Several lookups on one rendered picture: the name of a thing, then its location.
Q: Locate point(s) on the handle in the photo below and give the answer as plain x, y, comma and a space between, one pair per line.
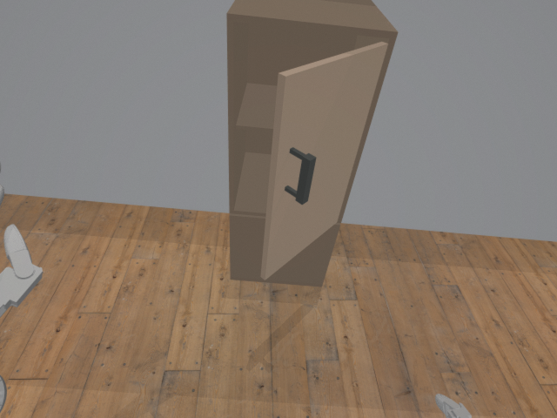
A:
305, 176

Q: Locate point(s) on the robot left hand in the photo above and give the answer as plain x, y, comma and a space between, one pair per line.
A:
17, 282

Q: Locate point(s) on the cupboard door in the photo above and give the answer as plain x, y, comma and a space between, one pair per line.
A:
321, 108

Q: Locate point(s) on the robot right hand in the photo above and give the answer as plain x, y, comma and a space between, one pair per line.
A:
450, 408

